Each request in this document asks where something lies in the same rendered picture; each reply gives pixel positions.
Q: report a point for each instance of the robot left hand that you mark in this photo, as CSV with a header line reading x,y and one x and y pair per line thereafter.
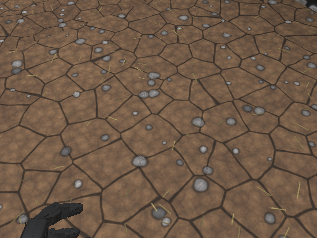
x,y
38,227

